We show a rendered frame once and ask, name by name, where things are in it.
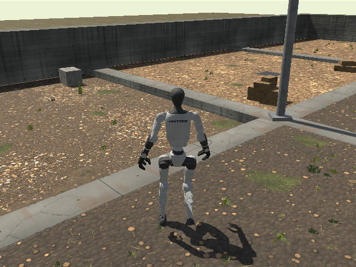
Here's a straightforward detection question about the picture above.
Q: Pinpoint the robot right upper arm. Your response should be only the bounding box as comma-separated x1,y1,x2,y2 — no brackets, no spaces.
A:
189,112,206,142

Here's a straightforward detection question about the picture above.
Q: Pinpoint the robot left forearm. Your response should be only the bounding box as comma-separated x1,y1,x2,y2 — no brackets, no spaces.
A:
140,134,154,158

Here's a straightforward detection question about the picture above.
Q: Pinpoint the robot torso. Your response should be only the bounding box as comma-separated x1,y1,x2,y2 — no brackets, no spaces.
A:
165,109,191,167

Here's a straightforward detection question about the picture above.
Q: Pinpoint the robot left upper arm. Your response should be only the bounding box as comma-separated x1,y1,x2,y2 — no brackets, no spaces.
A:
149,112,166,143

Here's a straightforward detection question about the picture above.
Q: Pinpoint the robot right forearm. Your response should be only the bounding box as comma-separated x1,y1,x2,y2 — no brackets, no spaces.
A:
200,134,209,152

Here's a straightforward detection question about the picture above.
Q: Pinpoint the robot right hand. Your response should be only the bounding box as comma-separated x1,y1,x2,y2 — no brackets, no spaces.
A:
198,150,210,160

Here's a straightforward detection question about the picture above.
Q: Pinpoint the robot left hand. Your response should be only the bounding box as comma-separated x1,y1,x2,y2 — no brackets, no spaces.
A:
138,156,151,170

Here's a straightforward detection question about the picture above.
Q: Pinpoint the left robot shin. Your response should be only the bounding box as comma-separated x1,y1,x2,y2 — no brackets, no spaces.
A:
159,182,167,219

